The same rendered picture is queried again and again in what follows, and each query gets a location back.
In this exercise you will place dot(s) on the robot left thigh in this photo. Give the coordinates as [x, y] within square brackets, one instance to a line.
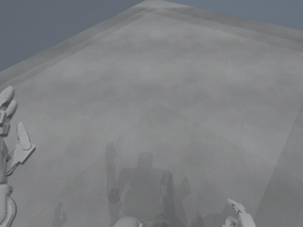
[128, 222]

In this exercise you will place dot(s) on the left robot hand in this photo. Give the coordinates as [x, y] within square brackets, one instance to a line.
[20, 153]

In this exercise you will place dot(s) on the left robot forearm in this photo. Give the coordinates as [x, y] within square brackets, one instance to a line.
[8, 207]

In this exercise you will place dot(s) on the right robot hand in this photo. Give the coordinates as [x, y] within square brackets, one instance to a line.
[244, 219]

